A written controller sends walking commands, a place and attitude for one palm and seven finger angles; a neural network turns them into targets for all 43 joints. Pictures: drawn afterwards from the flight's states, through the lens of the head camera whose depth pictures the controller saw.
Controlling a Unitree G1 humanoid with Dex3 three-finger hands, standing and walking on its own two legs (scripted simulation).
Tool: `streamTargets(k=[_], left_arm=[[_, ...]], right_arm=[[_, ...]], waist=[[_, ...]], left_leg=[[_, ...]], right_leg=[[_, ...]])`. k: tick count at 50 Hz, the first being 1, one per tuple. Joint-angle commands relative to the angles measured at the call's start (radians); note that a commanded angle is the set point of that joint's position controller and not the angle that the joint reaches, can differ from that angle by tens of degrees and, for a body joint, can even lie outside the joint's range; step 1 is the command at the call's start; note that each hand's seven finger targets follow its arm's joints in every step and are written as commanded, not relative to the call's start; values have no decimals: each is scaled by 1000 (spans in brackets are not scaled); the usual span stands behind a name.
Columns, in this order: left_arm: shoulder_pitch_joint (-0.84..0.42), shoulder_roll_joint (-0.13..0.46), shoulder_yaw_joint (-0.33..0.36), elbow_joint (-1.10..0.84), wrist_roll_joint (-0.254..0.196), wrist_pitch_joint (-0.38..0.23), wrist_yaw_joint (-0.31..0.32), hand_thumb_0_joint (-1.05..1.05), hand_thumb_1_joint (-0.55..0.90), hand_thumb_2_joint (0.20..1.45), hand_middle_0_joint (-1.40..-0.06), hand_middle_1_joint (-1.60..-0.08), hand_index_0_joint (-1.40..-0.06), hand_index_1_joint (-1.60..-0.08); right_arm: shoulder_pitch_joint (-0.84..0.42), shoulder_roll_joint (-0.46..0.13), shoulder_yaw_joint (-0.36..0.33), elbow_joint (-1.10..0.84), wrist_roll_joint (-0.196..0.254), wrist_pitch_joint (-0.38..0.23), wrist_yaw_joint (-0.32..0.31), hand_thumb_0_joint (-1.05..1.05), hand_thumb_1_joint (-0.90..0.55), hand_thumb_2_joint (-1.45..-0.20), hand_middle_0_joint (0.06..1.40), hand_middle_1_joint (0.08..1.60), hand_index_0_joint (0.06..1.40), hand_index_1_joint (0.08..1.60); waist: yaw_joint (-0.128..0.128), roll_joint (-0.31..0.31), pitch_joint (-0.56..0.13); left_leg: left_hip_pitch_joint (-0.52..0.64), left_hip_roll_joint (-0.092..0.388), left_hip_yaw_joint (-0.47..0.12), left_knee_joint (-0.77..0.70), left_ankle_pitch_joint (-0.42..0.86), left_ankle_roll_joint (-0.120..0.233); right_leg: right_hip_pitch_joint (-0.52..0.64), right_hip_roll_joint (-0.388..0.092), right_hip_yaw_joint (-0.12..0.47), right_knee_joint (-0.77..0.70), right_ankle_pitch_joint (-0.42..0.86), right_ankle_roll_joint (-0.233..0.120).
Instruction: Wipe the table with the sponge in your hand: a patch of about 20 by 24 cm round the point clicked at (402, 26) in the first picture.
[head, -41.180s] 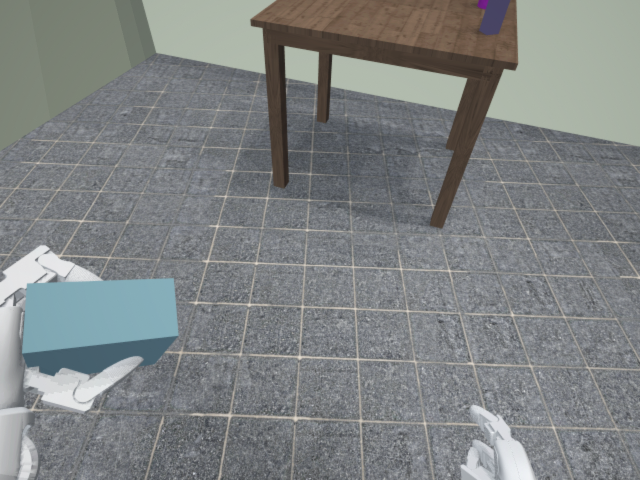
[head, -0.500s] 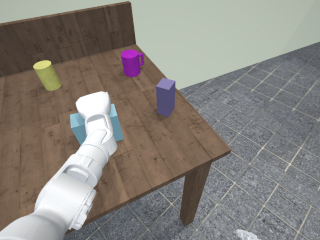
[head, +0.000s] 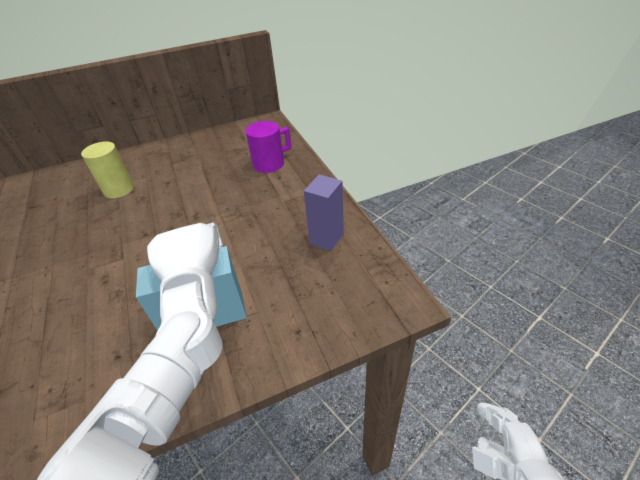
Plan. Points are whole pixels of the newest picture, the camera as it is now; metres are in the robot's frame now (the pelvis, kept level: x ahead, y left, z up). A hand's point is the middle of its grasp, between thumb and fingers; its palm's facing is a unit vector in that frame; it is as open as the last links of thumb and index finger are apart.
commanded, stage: wipe back along the third lane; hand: left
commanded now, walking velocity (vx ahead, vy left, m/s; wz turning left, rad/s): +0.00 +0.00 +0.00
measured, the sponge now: (198, 301) +0.35 +0.22 +0.03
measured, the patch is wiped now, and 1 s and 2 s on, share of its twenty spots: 0.85 0.90 0.90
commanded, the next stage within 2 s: slide back across to the middle lane in 0.72 s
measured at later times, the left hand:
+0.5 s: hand (208, 305) +0.31 +0.18 +0.08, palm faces +0.06 -0.10 -0.99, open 9.8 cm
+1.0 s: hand (215, 324) +0.28 +0.16 +0.08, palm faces +0.10 -0.16 -0.98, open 9.8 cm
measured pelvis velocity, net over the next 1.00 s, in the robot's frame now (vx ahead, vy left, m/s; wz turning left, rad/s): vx -0.03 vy -0.01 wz -0.03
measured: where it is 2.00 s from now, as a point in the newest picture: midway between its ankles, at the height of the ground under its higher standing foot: outside the picture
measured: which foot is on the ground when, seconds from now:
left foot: down 0.00-1.00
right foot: down 0.00-1.00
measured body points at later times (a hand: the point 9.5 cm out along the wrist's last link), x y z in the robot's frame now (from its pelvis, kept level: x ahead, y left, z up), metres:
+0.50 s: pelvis -0.02 +0.00 +0.00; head -0.05 -0.04 +0.45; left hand +0.30 +0.18 +0.13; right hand +0.23 -0.21 -0.08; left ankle +0.00 +0.11 -0.74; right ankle -0.05 -0.08 -0.74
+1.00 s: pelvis -0.03 -0.01 +0.00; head -0.08 -0.06 +0.44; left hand +0.27 +0.17 +0.14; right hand +0.22 -0.21 -0.07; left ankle +0.00 +0.11 -0.74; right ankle -0.05 -0.08 -0.74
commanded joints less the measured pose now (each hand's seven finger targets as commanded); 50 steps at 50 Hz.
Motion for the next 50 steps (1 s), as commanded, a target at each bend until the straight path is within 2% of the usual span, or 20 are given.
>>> streamTargets(k=[1, 3, 6, 8, 15, 16, 19, 21, 24, 26, 29, 31, 33, 36, 37, 42, 45, 46, 47, 50], left_arm=[[-240, 79, 81, -218, -35, 5, -7, 0, 100, 1300, -1200, -1600, -1200, -1600], [-223, 57, 58, -229, -31, 16, -2, 0, 100, 1300, -1200, -1600, -1200, -1600], [-172, 114, 109, -253, -19, 34, -2, 0, 100, 1300, -1200, -1600, -1200, -1600], [-195, 46, 37, -282, -11, 43, -5, 0, 100, 1300, -1200, -1600, -1200, -1600], [-149, 19, 8, -327, 0, 60, -9, 0, 100, 1300, -1200, -1600, -1200, -1600], [-148, 60, 47, -327, 1, 60, -5, 0, 100, 1300, -1200, -1600, -1200, -1600], [-127, 5, 4, -337, -9, 65, 2, 0, 100, 1300, -1200, -1600, -1200, -1600], [-98, 44, 43, -349, -4, 73, 7, 0, 100, 1300, -1200, -1600, -1200, -1600], [-117, -23, -33, -362, 0, 86, 7, 0, 100, 1300, -1200, -1600, -1200, -1600], [-93, 23, 12, -367, 8, 93, 6, 0, 100, 1300, -1200, -1600, -1200, -1600], [-120, -33, -56, -374, 9, 98, 4, 0, 100, 1300, -1200, -1600, -1200, -1600], [-81, 9, -5, -372, 7, 95, 9, 0, 100, 1300, -1200, -1600, -1200, -1600], [-97, -63, -83, -383, 4, 94, 9, 0, 100, 1300, -1200, -1600, -1200, -1600], [-44, -39, -47, -398, -8, 89, 15, 0, 100, 1300, -1200, -1600, -1200, -1600], [-55, -82, -90, -412, -14, 86, 18, 0, 100, 1300, -1200, -1600, -1200, -1600], [-86, -30, -43, -429, -18, 79, 32, 0, 100, 1300, -1200, -1600, -1200, -1600], [-58, 12, -3, -470, -11, 77, 37, 0, 100, 1300, -1200, -1600, -1200, -1600], [-26, 64, 47, -502, -13, 75, 39, 0, 100, 1300, -1200, -1600, -1200, -1600], [-17, 36, 20, -528, -12, 75, 35, 0, 100, 1300, -1200, -1600, -1200, -1600], [31, 67, 38, -568, -10, 81, 17, 0, 100, 1300, -1200, -1600, -1200, -1600]], right_arm=[[-220, -86, -25, -168, 3, -54, 4, 0, -900, -900, 200, 300, 200, 300], [-225, -83, -25, -164, 2, -57, 5, 0, -900, -900, 200, 300, 200, 300], [-249, -88, -23, -163, 0, -56, 5, 0, -900, -900, 200, 300, 200, 300], [-260, -78, -20, -169, 4, -59, 8, 0, -900, -900, 200, 300, 200, 300], [-288, -69, -18, -180, 5, -64, 15, 0, -900, -900, 200, 300, 200, 300], [-295, -74, -19, -177, 3, -64, 14, 0, -900, -900, 200, 300, 200, 300], [-301, -65, -17, -180, 5, -69, 20, 0, -900, -900, 200, 300, 200, 300], [-320, -70, -16, -182, 2, -67, 21, 0, -900, -900, 200, 300, 200, 300], [-329, -60, -13, -186, 9, -68, 26, 0, -900, -900, 200, 300, 200, 300], [-342, -64, -14, -185, 7, -67, 27, 0, -900, -900, 200, 300, 200, 300], [-344, -57, -11, -187, 12, -69, 30, 0, -900, -900, 200, 300, 200, 300], [-346, -61, -15, -185, 8, -71, 33, 0, -900, -900, 200, 300, 200, 300], [-347, -53, -12, -190, 12, -73, 38, 0, -900, -900, 200, 300, 200, 300], [-357, -55, -16, -194, 11, -73, 43, 0, -900, -900, 200, 300, 200, 300], [-355, -50, -15, -198, 11, -77, 46, 0, -900, -900, 200, 300, 200, 300], [-360, -53, -12, -185, 11, -80, 39, 0, -900, -900, 200, 300, 200, 300], [-372, -52, -12, -184, 7, -81, 33, 0, -900, -900, 200, 300, 200, 300], [-377, -56, -14, -189, 2, -81, 31, 0, -900, -900, 200, 300, 200, 300], [-379, -50, -11, -194, 2, -82, 32, 0, -900, -900, 200, 300, 200, 300], [-377, -52, -10, -195, 1, -74, 27, 0, -900, -900, 200, 300, 200, 300]], waist=[[1, -160, -238], [0, -166, -221], [16, -178, -219], [2, -167, -203], [12, -142, -204], [18, -147, -204], [16, -157, -190], [33, -154, -185], [16, -151, -159], [30, -131, -148], [18, -125, -137], [34, -125, -138], [21, -131, -143], [37, -145, -136], [31, -153, -151], [29, -163, -119], [43, -149, -146], [57, -140, -148], [52, -131, -174], [47, -132, -136]], left_leg=[[119, -8, 57, -4, 349, 34], [117, -11, 67, -3, 341, 33], [113, -9, 63, -12, 333, 30], [118, -10, 67, -10, 321, 30], [128, -6, 62, -13, 283, 27], [128, -4, 55, -16, 275, 25], [125, -5, 61, -13, 262, 25], [122, -4, 57, -19, 247, 23], [120, -2, 61, -22, 223, 22], [122, 1, 50, -30, 208, 20], [122, 2, 53, -30, 176, 19], [122, 2, 46, -33, 172, 20], [129, 3, 50, -27, 172, 20], [125, 6, 40, -34, 152, 20], [131, 2, 49, -25, 155, 22], [120, 3, 53, -31, 124, 20], [127, -1, 58, -29, 158, 20], [130, -2, 51, -32, 163, 21], [137, -5, 60, -22, 192, 23], [137, -3, 58, -26, 203, 24]], right_leg=[[122, -46, 15, -22, 608, 14], [119, -48, 9, -17, 614, 19], [126, -45, 30, -19, 599, 14], [104, -46, 16, -16, 572, 17], [77, -42, 13, -14, 473, 11], [70, -36, 28, -15, 457, 6], [66, -40, 15, -14, 446, 11], [61, -34, 31, -18, 419, 5], [41, -38, 14, -19, 369, 9], [23, -30, 27, -24, 328, 0], [6, -34, 10, -22, 266, 3], [4, -26, 23, -24, 252, -3], [-1, -31, 4, -14, 245, 0], [-5, -23, 13, -22, 204, -3], [4, -31, 1, -16, 213, 3], [-8, -31, 19, -28, 184, 4], [29, -33, 36, -24, 238, 1], [39, -27, 52, -28, 248, -2], [64, -33, 45, -13, 297, 0], [59, -32, 61, -27, 317, 2]])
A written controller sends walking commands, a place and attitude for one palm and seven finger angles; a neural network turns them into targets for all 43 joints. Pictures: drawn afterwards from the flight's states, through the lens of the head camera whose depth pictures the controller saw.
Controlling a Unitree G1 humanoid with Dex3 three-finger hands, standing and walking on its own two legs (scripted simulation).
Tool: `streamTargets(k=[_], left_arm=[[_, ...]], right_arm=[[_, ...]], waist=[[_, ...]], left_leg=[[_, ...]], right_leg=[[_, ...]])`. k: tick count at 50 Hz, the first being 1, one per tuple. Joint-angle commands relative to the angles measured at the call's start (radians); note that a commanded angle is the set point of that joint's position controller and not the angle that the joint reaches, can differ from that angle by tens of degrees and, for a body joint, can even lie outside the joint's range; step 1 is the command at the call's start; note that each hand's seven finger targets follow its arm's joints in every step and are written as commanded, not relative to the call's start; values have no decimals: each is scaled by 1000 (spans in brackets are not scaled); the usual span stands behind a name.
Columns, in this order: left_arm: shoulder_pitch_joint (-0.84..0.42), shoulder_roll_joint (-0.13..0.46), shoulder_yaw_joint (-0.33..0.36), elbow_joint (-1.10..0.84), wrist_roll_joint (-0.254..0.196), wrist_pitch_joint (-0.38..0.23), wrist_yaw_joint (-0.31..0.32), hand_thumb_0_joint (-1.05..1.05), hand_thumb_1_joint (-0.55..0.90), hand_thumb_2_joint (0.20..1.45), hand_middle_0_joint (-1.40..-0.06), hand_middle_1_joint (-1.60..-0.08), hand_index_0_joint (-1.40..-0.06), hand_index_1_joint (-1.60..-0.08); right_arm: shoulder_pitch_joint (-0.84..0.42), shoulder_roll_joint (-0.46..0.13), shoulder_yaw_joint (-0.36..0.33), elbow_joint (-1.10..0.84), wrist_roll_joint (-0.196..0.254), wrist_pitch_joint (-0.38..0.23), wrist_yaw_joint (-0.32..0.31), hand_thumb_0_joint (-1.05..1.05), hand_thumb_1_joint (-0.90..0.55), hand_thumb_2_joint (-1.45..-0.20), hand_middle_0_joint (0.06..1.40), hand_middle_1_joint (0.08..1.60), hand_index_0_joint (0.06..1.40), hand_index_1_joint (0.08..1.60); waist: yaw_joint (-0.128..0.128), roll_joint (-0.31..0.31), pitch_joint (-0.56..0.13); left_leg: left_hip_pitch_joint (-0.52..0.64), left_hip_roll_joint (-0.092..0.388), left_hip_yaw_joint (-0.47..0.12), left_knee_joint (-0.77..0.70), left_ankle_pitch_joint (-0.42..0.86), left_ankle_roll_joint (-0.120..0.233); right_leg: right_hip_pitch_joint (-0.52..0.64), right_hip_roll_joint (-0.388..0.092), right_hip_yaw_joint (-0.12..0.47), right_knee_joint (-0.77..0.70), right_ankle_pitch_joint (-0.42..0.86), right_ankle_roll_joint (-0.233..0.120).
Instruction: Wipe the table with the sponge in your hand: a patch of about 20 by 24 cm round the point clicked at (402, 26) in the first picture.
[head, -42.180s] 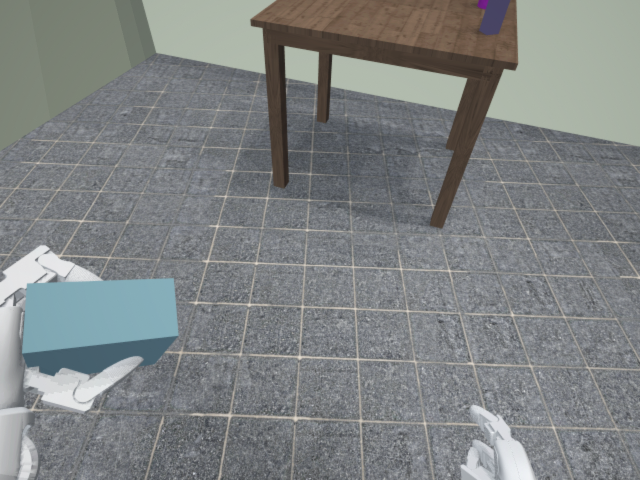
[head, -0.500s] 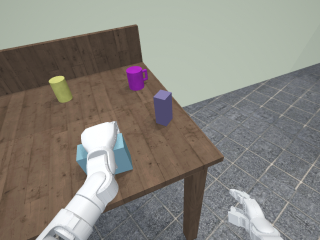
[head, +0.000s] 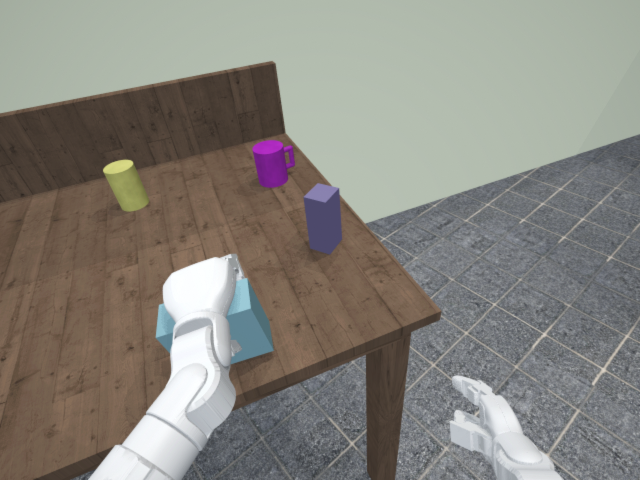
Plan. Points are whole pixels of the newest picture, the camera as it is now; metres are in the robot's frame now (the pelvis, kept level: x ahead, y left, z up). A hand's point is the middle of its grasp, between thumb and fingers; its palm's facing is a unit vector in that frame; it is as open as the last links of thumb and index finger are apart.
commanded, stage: slide back across to the middle lane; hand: left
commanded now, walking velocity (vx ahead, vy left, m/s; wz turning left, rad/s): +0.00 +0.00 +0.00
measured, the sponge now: (222, 334) +0.30 +0.19 +0.04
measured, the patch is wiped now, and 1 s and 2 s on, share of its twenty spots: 0.90 0.90 0.90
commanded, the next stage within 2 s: wipe forward along the middle lane in 0.46 s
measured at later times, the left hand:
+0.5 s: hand (171, 340) +0.25 +0.23 +0.09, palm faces +0.05 -0.13 -0.99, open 9.8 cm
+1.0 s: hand (164, 312) +0.30 +0.27 +0.08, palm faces +0.00 -0.07 -1.00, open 9.8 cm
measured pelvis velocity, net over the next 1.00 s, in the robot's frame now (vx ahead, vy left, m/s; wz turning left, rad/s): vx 0.00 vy -0.01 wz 0.01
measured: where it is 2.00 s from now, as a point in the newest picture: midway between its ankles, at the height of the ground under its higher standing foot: outside the picture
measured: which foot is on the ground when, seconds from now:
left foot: down 0.00-1.00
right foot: down 0.00-1.00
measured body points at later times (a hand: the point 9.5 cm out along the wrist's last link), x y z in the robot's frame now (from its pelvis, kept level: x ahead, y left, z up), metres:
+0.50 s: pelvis +0.00 -0.02 +0.00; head -0.04 -0.07 +0.45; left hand +0.25 +0.23 +0.14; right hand +0.26 -0.23 -0.06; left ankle +0.02 +0.12 -0.73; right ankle -0.02 -0.07 -0.73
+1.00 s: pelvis +0.00 -0.01 +0.00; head -0.02 -0.05 +0.45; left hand +0.30 +0.27 +0.13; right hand +0.22 -0.23 -0.10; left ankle +0.02 +0.12 -0.73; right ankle -0.02 -0.07 -0.73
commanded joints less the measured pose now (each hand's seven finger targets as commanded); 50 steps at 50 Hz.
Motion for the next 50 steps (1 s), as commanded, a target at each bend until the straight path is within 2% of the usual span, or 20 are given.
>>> streamTargets(k=[1, 3, 6, 7, 12, 16, 17, 20, 21, 27, 30, 31, 34, 36, 39, 41, 42, 46, 48, 50], left_arm=[[-215, 164, 151, -230, 25, 3, 2, 0, 100, 1300, -1200, -1600, -1200, -1600], [-243, 150, 125, -262, 32, -1, -8, 0, 100, 1300, -1200, -1600, -1200, -1600], [-181, 232, 197, -332, 33, -6, -19, 0, 100, 1300, -1200, -1600, -1200, -1600], [-191, 204, 171, -347, 36, -9, -24, 0, 100, 1300, -1200, -1600, -1200, -1600], [-90, 240, 211, -389, 31, -19, -41, 0, 100, 1300, -1200, -1600, -1200, -1600], [-49, 320, 281, -391, 38, -31, -50, 0, 100, 1300, -1200, -1600, -1200, -1600], [-72, 273, 235, -402, 40, -37, -54, 0, 100, 1300, -1200, -1600, -1200, -1600], [-36, 307, 266, -379, 44, -50, -60, 0, 100, 1300, -1200, -1600, -1200, -1600], [-23, 355, 306, -390, 48, -53, -64, 0, 100, 1300, -1200, -1600, -1200, -1600], [-40, 345, 303, -356, 54, -93, -78, 0, 100, 1300, -1200, -1600, -1200, -1600], [-50, 341, 308, -324, 38, -130, -82, 0, 100, 1300, -1200, -1600, -1200, -1600], [-56, 380, 339, -306, 42, -136, -81, 0, 100, 1300, -1200, -1600, -1200, -1600], [-151, 358, 311, -221, 55, -160, -75, 0, 100, 1300, -1200, -1600, -1200, -1600], [-177, 404, 349, -189, 58, -171, -68, 0, 100, 1300, -1200, -1600, -1200, -1600], [-214, 351, 316, -129, 42, -196, -64, 0, 100, 1300, -1200, -1600, -1200, -1600], [-224, 379, 343, -105, 43, -202, -63, 0, 100, 1300, -1200, -1600, -1200, -1600], [-246, 335, 302, -90, 42, -206, -62, 0, 100, 1300, -1200, -1600, -1200, -1600], [-259, 383, 341, -14, 54, -209, -61, 0, 100, 1300, -1200, -1600, -1200, -1600], [-282, 336, 301, 25, 61, -211, -61, 0, 100, 1300, -1200, -1600, -1200, -1600], [-278, 354, 314, 61, 64, -206, -62, 0, 100, 1300, -1200, -1600, -1200, -1600]], right_arm=[[-307, -101, -39, -198, -3, -55, -12, 0, -900, -900, 200, 300, 200, 300], [-303, -95, -35, -200, -2, -59, -19, 0, -900, -900, 200, 300, 200, 300], [-310, -101, -36, -206, -8, -60, -28, 0, -900, -900, 200, 300, 200, 300], [-309, -96, -34, -208, -7, -62, -29, 0, -900, -900, 200, 300, 200, 300], [-301, -98, -35, -213, -11, -68, -41, 0, -900, -900, 200, 300, 200, 300], [-298, -110, -35, -204, -16, -77, -56, 0, -900, -900, 200, 300, 200, 300], [-298, -102, -33, -209, -14, -81, -58, 0, -900, -900, 200, 300, 200, 300], [-287, -107, -37, -200, -17, -96, -65, 0, -900, -900, 200, 300, 200, 300], [-291, -112, -36, -202, -20, -98, -67, 0, -900, -900, 200, 300, 200, 300], [-272, -113, -37, -192, -21, -124, -83, 0, -900, -900, 200, 300, 200, 300], [-247, -116, -38, -183, -24, -135, -93, 0, -900, -900, 200, 300, 200, 300], [-247, -119, -35, -182, -26, -140, -98, 0, -900, -900, 200, 300, 200, 300], [-223, -121, -35, -162, -23, -147, -112, 0, -900, -900, 200, 300, 200, 300], [-224, -125, -34, -159, -24, -153, -119, 0, -900, -900, 200, 300, 200, 300], [-195, -124, -39, -149, -20, -160, -121, 0, -900, -900, 200, 300, 200, 300], [-194, -129, -38, -148, -19, -160, -122, 0, -900, -900, 200, 300, 200, 300], [-179, -125, -41, -150, -18, -162, -122, 0, -900, -900, 200, 300, 200, 300], [-158, -136, -45, -144, -18, -154, -119, 0, -900, -900, 200, 300, 200, 300], [-133, -137, -51, -138, -16, -149, -115, 0, -900, -900, 200, 300, 200, 300], [-121, -143, -53, -134, -16, -142, -112, 0, -900, -900, 200, 300, 200, 300]], waist=[[14, -138, -129], [3, -122, -130], [21, -96, -148], [10, -100, -159], [14, -112, -140], [19, -108, -107], [6, -96, -110], [12, -98, -108], [20, -92, -105], [11, -76, -98], [2, -116, -110], [5, -110, -88], [-16, -117, -51], [-4, -107, -59], [-13, -114, -102], [-7, -107, -119], [-18, -107, -126], [-12, -99, -128], [-26, -118, -131], [-25, -120, -127]], left_leg=[[76, -11, 24, -43, 170, 42], [82, -12, 30, -41, 174, 45], [97, -18, 28, -42, 192, 47], [98, -19, 33, -38, 206, 47], [94, -23, 36, -38, 205, 49], [93, -26, 29, -40, 190, 49], [91, -26, 36, -39, 186, 51], [91, -29, 34, -34, 189, 52], [97, -31, 24, -37, 183, 52], [94, -32, 28, -36, 158, 56], [86, -32, 28, -34, 158, 57], [89, -33, 22, -38, 139, 57], [65, -30, 26, -45, 96, 55], [65, -33, 20, -51, 82, 53], [51, -34, 28, -43, 101, 53], [52, -33, 21, -48, 104, 51], [47, -35, 29, -40, 104, 54], [23, -35, 21, -38, 111, 52], [23, -33, 29, -27, 126, 55], [9, -31, 29, -26, 130, 53]], right_leg=[[30, -34, 60, -124, 295, 14], [33, -39, 55, -118, 303, 16], [59, -35, 85, -125, 336, 13], [70, -38, 74, -111, 361, 15], [80, -40, 96, -120, 381, 21], [66, -38, 135, -139, 367, 19], [63, -43, 118, -134, 362, 23], [65, -46, 127, -137, 381, 25], [62, -40, 149, -145, 360, 19], [45, -47, 129, -154, 301, 24], [49, -51, 124, -156, 329, 32], [27, -44, 149, -172, 288, 27], [-7, -50, 122, -183, 220, 32], [-11, -45, 142, -191, 185, 26], [18, -53, 96, -166, 249, 34], [14, -47, 110, -167, 240, 29], [18, -52, 83, -159, 248, 35], [16, -48, 94, -154, 275, 30], [13, -51, 65, -143, 309, 33], [14, -52, 59, -139, 325, 34]])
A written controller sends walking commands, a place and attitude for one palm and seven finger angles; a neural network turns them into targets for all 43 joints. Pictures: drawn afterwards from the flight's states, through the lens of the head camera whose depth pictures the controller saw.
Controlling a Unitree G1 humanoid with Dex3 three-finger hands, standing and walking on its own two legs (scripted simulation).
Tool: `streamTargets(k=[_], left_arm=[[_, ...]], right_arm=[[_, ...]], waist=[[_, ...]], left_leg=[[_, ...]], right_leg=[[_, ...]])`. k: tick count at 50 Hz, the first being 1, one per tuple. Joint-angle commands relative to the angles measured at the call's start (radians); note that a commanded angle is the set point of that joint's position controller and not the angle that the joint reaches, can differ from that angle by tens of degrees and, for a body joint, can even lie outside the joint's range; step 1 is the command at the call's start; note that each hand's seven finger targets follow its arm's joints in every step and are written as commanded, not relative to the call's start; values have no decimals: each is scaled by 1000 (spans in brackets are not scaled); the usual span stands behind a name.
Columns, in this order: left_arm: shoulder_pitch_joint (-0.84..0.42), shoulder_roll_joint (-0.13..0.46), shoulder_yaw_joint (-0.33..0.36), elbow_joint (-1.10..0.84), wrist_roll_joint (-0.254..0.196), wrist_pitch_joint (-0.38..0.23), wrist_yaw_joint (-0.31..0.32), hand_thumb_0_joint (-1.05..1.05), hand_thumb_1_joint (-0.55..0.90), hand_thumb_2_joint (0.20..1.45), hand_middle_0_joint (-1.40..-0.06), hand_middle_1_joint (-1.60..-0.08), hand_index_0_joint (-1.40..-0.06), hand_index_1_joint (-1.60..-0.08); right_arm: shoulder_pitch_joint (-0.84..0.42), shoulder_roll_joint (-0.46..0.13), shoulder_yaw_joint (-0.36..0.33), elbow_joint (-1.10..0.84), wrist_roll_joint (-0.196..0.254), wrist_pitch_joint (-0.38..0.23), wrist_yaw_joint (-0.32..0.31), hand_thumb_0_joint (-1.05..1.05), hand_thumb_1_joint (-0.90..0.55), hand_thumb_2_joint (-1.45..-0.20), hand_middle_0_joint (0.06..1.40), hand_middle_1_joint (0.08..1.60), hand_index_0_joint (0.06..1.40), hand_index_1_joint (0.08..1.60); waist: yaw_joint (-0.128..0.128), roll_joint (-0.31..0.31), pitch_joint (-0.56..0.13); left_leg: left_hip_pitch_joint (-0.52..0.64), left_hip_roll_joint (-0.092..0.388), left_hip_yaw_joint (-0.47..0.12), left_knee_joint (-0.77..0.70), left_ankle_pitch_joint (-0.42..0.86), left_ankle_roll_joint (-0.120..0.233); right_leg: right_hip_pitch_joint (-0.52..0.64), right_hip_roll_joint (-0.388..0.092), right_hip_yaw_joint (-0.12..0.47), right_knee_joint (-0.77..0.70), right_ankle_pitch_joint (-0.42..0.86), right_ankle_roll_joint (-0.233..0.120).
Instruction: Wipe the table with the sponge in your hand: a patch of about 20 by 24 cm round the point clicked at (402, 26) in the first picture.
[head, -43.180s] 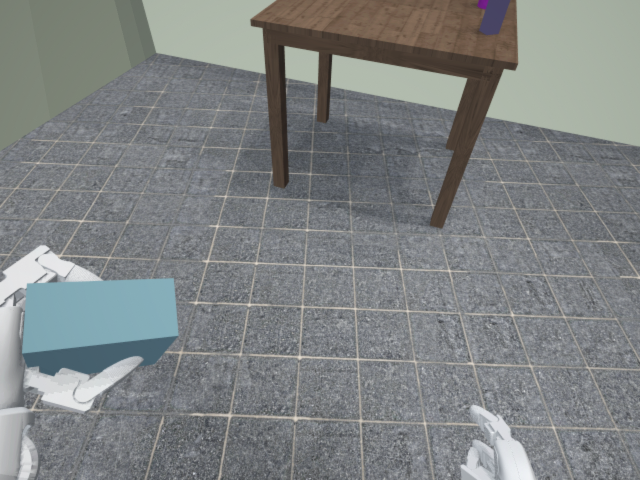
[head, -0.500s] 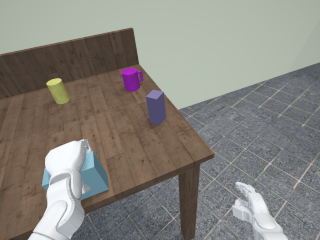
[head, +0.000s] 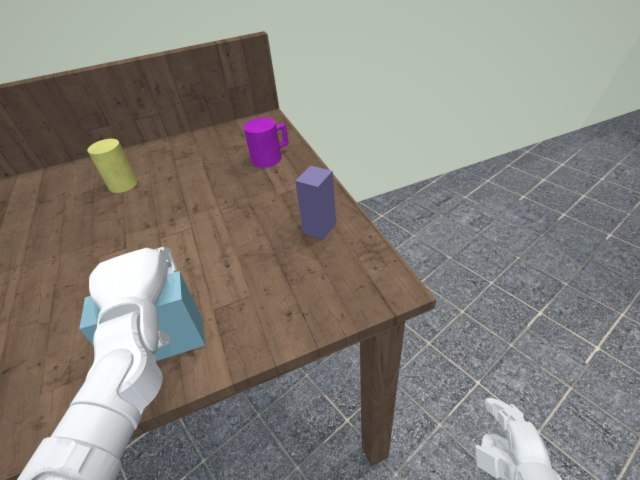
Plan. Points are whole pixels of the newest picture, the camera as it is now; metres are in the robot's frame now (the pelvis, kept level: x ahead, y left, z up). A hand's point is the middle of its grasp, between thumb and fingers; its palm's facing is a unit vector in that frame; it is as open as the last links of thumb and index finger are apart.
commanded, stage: wipe forward along the middle lane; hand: left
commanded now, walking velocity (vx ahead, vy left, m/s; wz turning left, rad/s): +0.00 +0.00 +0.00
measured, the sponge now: (152, 329) +0.29 +0.28 +0.03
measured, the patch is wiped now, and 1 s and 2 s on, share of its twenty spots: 0.90 0.90 0.90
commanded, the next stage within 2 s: slide back across to the first lane in 1.18 s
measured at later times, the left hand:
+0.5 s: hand (144, 279) +0.35 +0.30 +0.08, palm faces -0.01 -0.06 -1.00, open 9.8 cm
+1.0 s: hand (139, 250) +0.40 +0.33 +0.08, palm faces -0.07 -0.03 -1.00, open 9.8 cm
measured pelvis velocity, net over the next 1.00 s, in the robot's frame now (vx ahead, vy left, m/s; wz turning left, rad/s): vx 0.01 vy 0.04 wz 0.02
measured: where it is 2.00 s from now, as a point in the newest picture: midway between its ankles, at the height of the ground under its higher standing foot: outside the picture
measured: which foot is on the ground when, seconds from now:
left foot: down 0.00-1.00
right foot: down 0.00-1.00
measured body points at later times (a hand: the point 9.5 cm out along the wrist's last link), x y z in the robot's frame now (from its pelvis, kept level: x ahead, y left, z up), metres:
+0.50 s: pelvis +0.01 +0.02 +0.00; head +0.00 +0.00 +0.45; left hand +0.34 +0.30 +0.13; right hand +0.21 -0.21 -0.10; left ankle +0.02 +0.13 -0.74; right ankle -0.02 -0.06 -0.74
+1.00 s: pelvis +0.01 +0.04 +0.00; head +0.03 +0.02 +0.45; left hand +0.40 +0.33 +0.14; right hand +0.16 -0.21 -0.13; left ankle +0.02 +0.13 -0.74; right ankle -0.02 -0.06 -0.74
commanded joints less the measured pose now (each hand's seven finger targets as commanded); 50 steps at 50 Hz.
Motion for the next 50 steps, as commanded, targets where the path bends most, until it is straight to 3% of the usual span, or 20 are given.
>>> streamTargets(k=[1, 4, 6, 7, 10, 11, 14, 16, 17, 19, 21, 24, 26, 27, 31, 34, 36, 37, 43, 50], left_arm=[[-281, 207, 103, -63, 40, -1, 26, 0, 100, 1300, -1200, -1600, -1200, -1600], [-279, 176, 79, -46, 38, -2, 30, 0, 100, 1300, -1200, -1600, -1200, -1600], [-278, 224, 126, -49, 33, -2, 33, 0, 100, 1300, -1200, -1600, -1200, -1600], [-293, 191, 92, -42, 33, -1, 34, 0, 100, 1300, -1200, -1600, -1200, -1600], [-321, 182, 81, -29, 34, 0, 32, 0, 100, 1300, -1200, -1600, -1200, -1600], [-324, 238, 129, -22, 36, 1, 34, 0, 100, 1300, -1200, -1600, -1200, -1600], [-336, 213, 104, -4, 41, 1, 35, 0, 100, 1300, -1200, -1600, -1200, -1600], [-349, 244, 130, 2, 43, 3, 34, 0, 100, 1300, -1200, -1600, -1200, -1600], [-388, 198, 83, 7, 45, 1, 32, 0, 100, 1300, -1200, -1600, -1200, -1600], [-416, 185, 63, 24, 50, 0, 30, 0, 100, 1300, -1200, -1600, -1200, -1600], [-423, 246, 115, 53, 60, -5, 32, 0, 100, 1300, -1200, -1600, -1200, -1600], [-457, 195, 76, 66, 61, -19, 37, 0, 100, 1300, -1200, -1600, -1200, -1600], [-453, 234, 111, 85, 66, -20, 39, 0, 100, 1300, -1200, -1600, -1200, -1600], [-494, 194, 72, 86, 68, -26, 42, 0, 100, 1300, -1200, -1600, -1200, -1600], [-566, 248, 104, 145, 76, -36, 46, 0, 100, 1300, -1200, -1600, -1200, -1600], [-633, 220, 67, 184, 88, -49, 48, 0, 100, 1300, -1200, -1600, -1200, -1600], [-642, 274, 110, 215, 89, -53, 51, 0, 100, 1300, -1200, -1600, -1200, -1600], [-671, 257, 90, 231, 89, -58, 53, 0, 100, 1300, -1200, -1600, -1200, -1600], [-739, 278, 99, 308, 87, -89, 55, 0, 100, 1300, -1200, -1600, -1200, -1600], [-774, 301, 113, 375, 84, -127, 53, 0, 100, 1300, -1200, -1600, -1200, -1600]], right_arm=[[-211, -106, -38, -173, -1, -44, 2, 0, -900, -900, 200, 300, 200, 300], [-188, -109, -46, -174, 1, -39, 6, 0, -900, -900, 200, 300, 200, 300], [-197, -113, -44, -180, -1, -34, 8, 0, -900, -900, 200, 300, 200, 300], [-186, -110, -45, -178, 1, -31, 9, 0, -900, -900, 200, 300, 200, 300], [-174, -112, -48, -180, 4, -26, 11, 0, -900, -900, 200, 300, 200, 300], [-183, -116, -45, -180, 3, -24, 10, 0, -900, -900, 200, 300, 200, 300], [-162, -116, -49, -175, 3, -17, 13, 0, -900, -900, 200, 300, 200, 300], [-174, -117, -44, -181, 5, -9, 12, 0, -900, -900, 200, 300, 200, 300], [-163, -112, -45, -179, 6, -8, 12, 0, -900, -900, 200, 300, 200, 300], [-153, -113, -45, -179, 9, -7, 14, 0, -900, -900, 200, 300, 200, 300], [-152, -119, -44, -176, 6, -3, 11, 0, -900, -900, 200, 300, 200, 300], [-127, -115, -49, -174, 6, -2, 14, 0, -900, -900, 200, 300, 200, 300], [-134, -118, -45, -177, 5, 5, 14, 0, -900, -900, 200, 300, 200, 300], [-121, -114, -47, -173, 6, 5, 15, 0, -900, -900, 200, 300, 200, 300], [-108, -118, -44, -164, 6, 9, 13, 0, -900, -900, 200, 300, 200, 300], [-81, -119, -47, -152, 5, 10, 12, 0, -900, -900, 200, 300, 200, 300], [-77, -123, -45, -151, 5, 13, 12, 0, -900, -900, 200, 300, 200, 300], [-66, -121, -45, -149, 6, 13, 12, 0, -900, -900, 200, 300, 200, 300], [-21, -127, -52, -137, 5, 15, 17, 0, -900, -900, 200, 300, 200, 300], [28, -138, -62, -125, 5, 19, 24, 0, -900, -900, 200, 300, 200, 300]], waist=[[-3, -123, -170], [-11, -148, -185], [2, -142, -187], [-8, -135, -191], [-15, -136, -182], [-4, -122, -188], [-16, -128, -194], [-9, -107, -191], [-27, -102, -185], [-32, -93, -180], [-21, -93, -194], [-34, -104, -227], [-22, -93, -225], [-40, -97, -227], [-43, -86, -205], [-60, -80, -217], [-49, -75, -236], [-59, -66, -237], [-67, -52, -278], [-81, -89, -294]], left_leg=[[42, -47, 43, -23, 117, 61], [39, -47, 53, -7, 149, 64], [35, -47, 45, -13, 153, 64], [34, -46, 53, -9, 159, 65], [37, -44, 51, -11, 159, 65], [38, -44, 42, -17, 159, 65], [39, -44, 51, -10, 173, 64], [36, -42, 40, -19, 169, 62], [42, -41, 45, -16, 165, 64], [45, -40, 42, -17, 155, 63], [44, -38, 31, -20, 164, 62], [62, -36, 36, -9, 180, 64], [49, -33, 25, -18, 179, 60], [60, -32, 30, -10, 182, 62], [44, -29, 19, -20, 150, 61], [57, -28, 19, -9, 154, 61], [45, -27, 13, -15, 152, 60], [47, -28, 15, -11, 150, 60], [48, -25, 12, 3, 183, 60], [34, -24, 14, 18, 218, 67]], right_leg=[[34, -61, 94, -108, 290, 44], [52, -67, 70, -91, 360, 50], [56, -63, 87, -94, 366, 45], [61, -67, 66, -84, 374, 49], [46, -65, 50, -87, 367, 49], [47, -60, 70, -91, 356, 42], [51, -62, 45, -83, 376, 45], [41, -57, 57, -89, 349, 37], [30, -60, 38, -87, 338, 41], [13, -59, 23, -89, 310, 40], [13, -54, 36, -90, 309, 32], [13, -55, 11, -80, 322, 35], [11, -51, 20, -83, 307, 28], [2, -53, 5, -75, 310, 32], [-27, -50, 5, -87, 251, 28], [-47, -51, -12, -80, 241, 29], [-37, -49, -5, -81, 232, 26], [-40, -51, -12, -77, 225, 28], [-38, -51, -20, -68, 262, 28], [-24, -52, -17, -66, 331, 33]])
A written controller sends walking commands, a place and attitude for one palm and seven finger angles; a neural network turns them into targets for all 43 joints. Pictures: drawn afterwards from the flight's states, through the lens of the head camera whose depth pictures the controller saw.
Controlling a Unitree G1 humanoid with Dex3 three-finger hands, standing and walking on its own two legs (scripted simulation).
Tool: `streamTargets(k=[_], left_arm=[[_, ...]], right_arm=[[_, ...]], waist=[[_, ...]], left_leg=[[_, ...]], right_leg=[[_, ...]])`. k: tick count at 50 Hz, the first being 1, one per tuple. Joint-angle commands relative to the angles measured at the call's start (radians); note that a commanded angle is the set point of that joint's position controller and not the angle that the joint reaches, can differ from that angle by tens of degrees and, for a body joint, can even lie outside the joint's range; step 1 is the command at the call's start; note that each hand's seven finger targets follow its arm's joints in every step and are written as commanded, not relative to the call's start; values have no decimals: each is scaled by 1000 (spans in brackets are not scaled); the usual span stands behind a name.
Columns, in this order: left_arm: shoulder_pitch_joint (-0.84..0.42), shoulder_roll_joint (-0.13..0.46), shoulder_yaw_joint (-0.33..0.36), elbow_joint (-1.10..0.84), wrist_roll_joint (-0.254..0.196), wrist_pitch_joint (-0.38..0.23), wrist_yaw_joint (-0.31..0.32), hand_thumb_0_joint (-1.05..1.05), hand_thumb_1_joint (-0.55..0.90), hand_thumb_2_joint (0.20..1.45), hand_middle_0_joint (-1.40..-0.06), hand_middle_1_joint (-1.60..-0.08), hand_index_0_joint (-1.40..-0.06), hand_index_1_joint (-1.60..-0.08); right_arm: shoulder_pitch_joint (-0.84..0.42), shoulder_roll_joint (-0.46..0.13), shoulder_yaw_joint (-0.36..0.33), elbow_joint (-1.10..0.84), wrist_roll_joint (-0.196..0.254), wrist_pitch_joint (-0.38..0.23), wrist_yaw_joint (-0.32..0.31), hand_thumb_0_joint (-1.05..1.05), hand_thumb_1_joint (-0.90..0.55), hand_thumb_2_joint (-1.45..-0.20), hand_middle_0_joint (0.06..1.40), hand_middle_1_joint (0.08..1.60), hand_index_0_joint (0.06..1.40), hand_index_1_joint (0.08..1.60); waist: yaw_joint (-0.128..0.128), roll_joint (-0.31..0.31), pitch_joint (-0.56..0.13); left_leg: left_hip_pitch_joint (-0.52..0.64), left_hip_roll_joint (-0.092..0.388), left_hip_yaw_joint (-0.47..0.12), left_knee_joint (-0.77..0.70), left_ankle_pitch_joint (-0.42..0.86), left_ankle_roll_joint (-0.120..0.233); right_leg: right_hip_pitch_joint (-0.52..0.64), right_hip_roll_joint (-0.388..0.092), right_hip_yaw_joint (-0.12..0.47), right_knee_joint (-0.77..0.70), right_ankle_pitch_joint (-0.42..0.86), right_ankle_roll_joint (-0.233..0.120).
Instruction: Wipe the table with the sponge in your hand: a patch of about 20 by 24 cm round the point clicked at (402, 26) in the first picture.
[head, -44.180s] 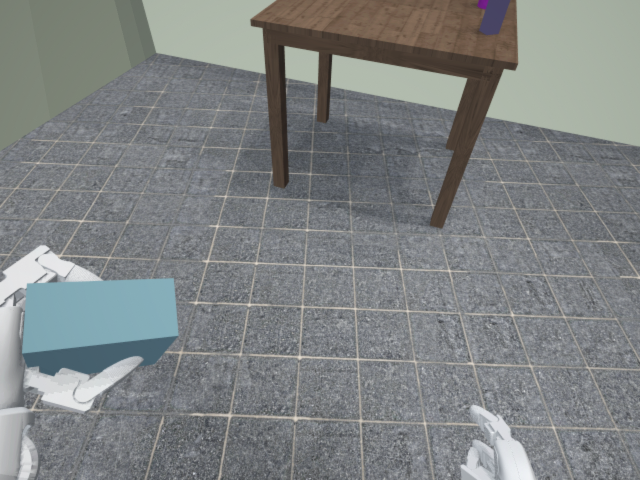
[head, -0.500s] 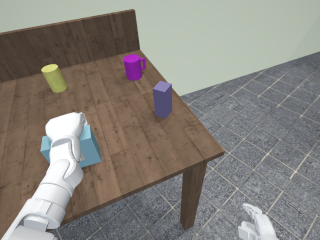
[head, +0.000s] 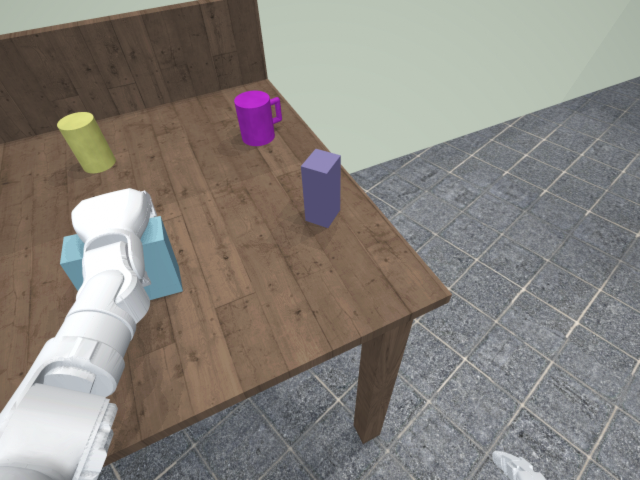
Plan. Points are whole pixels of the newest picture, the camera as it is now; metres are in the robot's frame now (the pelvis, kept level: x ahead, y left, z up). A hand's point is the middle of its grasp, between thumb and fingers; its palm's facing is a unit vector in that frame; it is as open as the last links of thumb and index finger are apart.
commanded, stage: wipe forward along the middle lane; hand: left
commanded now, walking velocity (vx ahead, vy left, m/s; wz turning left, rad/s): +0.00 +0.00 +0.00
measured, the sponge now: (131, 273) +0.38 +0.30 +0.04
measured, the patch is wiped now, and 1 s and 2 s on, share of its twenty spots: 0.90 0.90 0.90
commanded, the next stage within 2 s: slide back across to the first lane in 0.18 s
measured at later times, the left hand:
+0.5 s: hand (116, 232) +0.41 +0.32 +0.08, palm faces -0.07 -0.03 -1.00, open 9.8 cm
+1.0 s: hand (60, 246) +0.38 +0.37 +0.10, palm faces -0.08 -0.02 -1.00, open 9.8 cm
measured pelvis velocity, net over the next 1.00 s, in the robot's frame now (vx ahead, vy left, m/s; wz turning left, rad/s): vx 0.01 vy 0.02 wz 0.01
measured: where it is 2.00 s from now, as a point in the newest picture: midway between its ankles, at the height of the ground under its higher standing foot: outside the picture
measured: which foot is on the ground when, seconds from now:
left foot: down 0.00-1.00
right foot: down 0.00-1.00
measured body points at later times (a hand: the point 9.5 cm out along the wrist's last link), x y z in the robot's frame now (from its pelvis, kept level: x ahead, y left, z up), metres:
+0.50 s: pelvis +0.01 +0.01 +0.00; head +0.04 -0.01 +0.45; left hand +0.41 +0.31 +0.14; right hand +0.13 -0.26 -0.12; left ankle +0.01 +0.10 -0.73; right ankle -0.03 -0.10 -0.73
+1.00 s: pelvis +0.01 +0.02 +0.00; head +0.04 +0.01 +0.45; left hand +0.38 +0.37 +0.15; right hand +0.17 -0.23 -0.11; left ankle +0.01 +0.10 -0.73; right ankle -0.03 -0.10 -0.73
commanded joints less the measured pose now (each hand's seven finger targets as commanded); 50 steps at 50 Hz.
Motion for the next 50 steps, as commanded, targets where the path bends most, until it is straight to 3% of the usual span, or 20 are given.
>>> streamTargets(k=[1, 8, 13, 16, 17, 18, 19, 21, 24, 26, 32, 35, 36, 38, 39, 41, 44, 46, 48, 50], left_arm=[[-381, 258, 86, -105, 37, -23, 35, 0, 100, 1300, -1200, -1600, -1200, -1600], [-435, 303, 97, -35, 60, -45, 44, 0, 100, 1300, -1200, -1600, -1200, -1600], [-458, 331, 115, 0, 62, -65, 51, 0, 100, 1300, -1200, -1600, -1200, -1600], [-439, 351, 137, -39, 52, -74, 47, 0, 100, 1300, -1200, -1600, -1200, -1600], [-432, 350, 132, -40, 51, -76, 48, 0, 100, 1300, -1200, -1600, -1200, -1600], [-423, 392, 167, -48, 56, -77, 52, 0, 100, 1300, -1200, -1600, -1200, -1600], [-428, 395, 164, -74, 61, -79, 51, 0, 100, 1300, -1200, -1600, -1200, -1600], [-401, 406, 185, -148, 51, -85, 50, 0, 100, 1300, -1200, -1600, -1200, -1600], [-354, 445, 217, -181, 45, -76, 47, 0, 100, 1300, -1200, -1600, -1200, -1600], [-341, 463, 242, -235, 27, -79, 39, 0, 100, 1300, -1200, -1600, -1200, -1600], [-345, 450, 205, -259, 32, -88, -4, 0, 100, 1300, -1200, -1600, -1200, -1600], [-372, 430, 173, -280, 35, -114, -28, 0, 100, 1300, -1200, -1600, -1200, -1600], [-405, 399, 146, -312, 26, -132, -39, 0, 100, 1300, -1200, -1600, -1200, -1600], [-396, 428, 165, -294, 34, -152, -44, 0, 100, 1300, -1200, -1600, -1200, -1600], [-399, 426, 165, -310, 32, -164, -46, 0, 100, 1300, -1200, -1600, -1200, -1600], [-399, 481, 214, -306, 28, -183, -45, 0, 100, 1300, -1200, -1600, -1200, -1600], [-389, 497, 238, -286, 30, -199, -32, 0, 100, 1300, -1200, -1600, -1200, -1600], [-356, 527, 274, -294, 23, -204, -24, 0, 100, 1300, -1200, -1600, -1200, -1600], [-337, 518, 268, -286, 28, -201, -17, 0, 100, 1300, -1200, -1600, -1200, -1600], [-334, 547, 287, -268, 32, -189, -16, 0, 100, 1300, -1200, -1600, -1200, -1600]], right_arm=[[-89, -135, -50, -131, -2, -43, 0, 0, -900, -900, 200, 300, 200, 300], [-46, -148, -58, -106, -4, -33, 7, 0, -900, -900, 200, 300, 200, 300], [-21, -151, -64, -98, -8, -30, 9, 0, -900, -900, 200, 300, 200, 300], [-30, -148, -63, -114, -6, -27, 13, 0, -900, -900, 200, 300, 200, 300], [-26, -151, -65, -113, -7, -27, 12, 0, -900, -900, 200, 300, 200, 300], [-23, -155, -67, -113, -8, -27, 15, 0, -900, -900, 200, 300, 200, 300], [-31, -154, -67, -119, -8, -26, 15, 0, -900, -900, 200, 300, 200, 300], [-48, -148, -66, -142, -6, -31, 18, 0, -900, -900, 200, 300, 200, 300], [-57, -156, -68, -141, -6, -29, 19, 0, -900, -900, 200, 300, 200, 300], [-76, -151, -66, -159, -3, -34, 18, 0, -900, -900, 200, 300, 200, 300], [-73, -156, -65, -147, -1, -41, 5, 0, -900, -900, 200, 300, 200, 300], [-65, -155, -65, -147, 0, -45, -3, 0, -900, -900, 200, 300, 200, 300], [-69, -147, -63, -155, 1, -52, -6, 0, -900, -900, 200, 300, 200, 300], [-55, -155, -67, -141, -3, -50, -12, 0, -900, -900, 200, 300, 200, 300], [-52, -152, -68, -142, -4, -51, -13, 0, -900, -900, 200, 300, 200, 300], [-49, -157, -64, -140, -7, -51, -17, 0, -900, -900, 200, 300, 200, 300], [-46, -156, -66, -132, -10, -46, -17, 0, -900, -900, 200, 300, 200, 300], [-58, -156, -61, -144, -11, -44, -15, 0, -900, -900, 200, 300, 200, 300], [-58, -156, -64, -144, -12, -41, -11, 0, -900, -900, 200, 300, 200, 300], [-64, -160, -63, -141, -13, -35, -9, 0, -900, -900, 200, 300, 200, 300]], waist=[[-6, -70, -284], [-27, -42, -257], [-27, -25, -304], [-8, -14, -359], [-14, -19, -352], [-5, -10, -359], [-6, -5, -365], [14, 17, -387], [13, 3, -353], [26, -1, -358], [-6, 26, -275], [-19, 34, -281], [-26, 55, -287], [-27, 49, -286], [-23, 57, -304], [-9, 77, -312], [-4, 55, -317], [17, 69, -326], [17, 56, -333], [18, 48, -321]], left_leg=[[156, 13, 17, -36, 257, 26], [150, 15, 21, -27, 259, 28], [157, 16, 28, -16, 292, 28], [161, 15, 25, -20, 340, 25], [170, 15, 30, -14, 333, 31], [170, 16, 28, -16, 340, 30], [178, 16, 29, -15, 354, 31], [195, 16, 20, -22, 411, 29], [198, 16, 28, -25, 400, 34], [195, 14, 24, -36, 408, 35], [248, 19, 10, -48, 385, 36], [276, 19, 2, -45, 381, 33], [300, 24, -8, -47, 400, 30], [319, 26, -15, -43, 385, 27], [329, 24, -15, -41, 392, 25], [325, 22, -17, -40, 413, 18], [314, 23, -15, -41, 411, 13], [300, 22, -19, -49, 436, 5], [298, 24, -15, -45, 443, 4], [281, 22, -11, -51, 423, 6]], right_leg=[[71, -21, -6, -56, 351, -18], [37, -18, -7, -55, 343, -17], [54, -21, -5, -50, 381, -16], [103, -23, -3, -45, 434, -20], [101, -22, 0, -48, 431, -16], [109, -21, -3, -46, 432, -18], [114, -22, 0, -46, 445, -18], [140, -21, -7, -46, 471, -23], [146, -19, -4, -58, 471, -19], [178, -21, -4, -60, 485, -20], [98, -16, -16, -84, 396, -22], [74, -16, -19, -92, 371, -23], [57, -16, -24, -93, 361, -27], [37, -14, -23, -95, 332, -28], [40, -14, -25, -94, 333, -29], [49, -14, -22, -91, 345, -36], [51, -15, -27, -84, 342, -34], [70, -14, -28, -83, 350, -39], [76, -15, -32, -79, 353, -35], [86, -16, -27, -87, 347, -33]])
